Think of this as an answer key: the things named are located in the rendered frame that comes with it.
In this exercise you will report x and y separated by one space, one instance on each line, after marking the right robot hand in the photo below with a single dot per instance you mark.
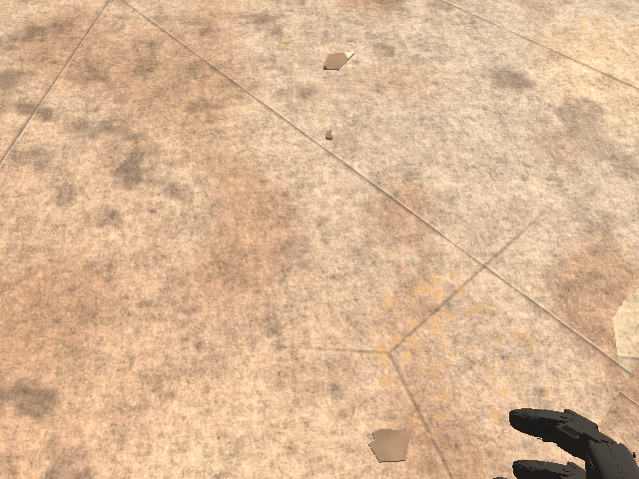
580 437

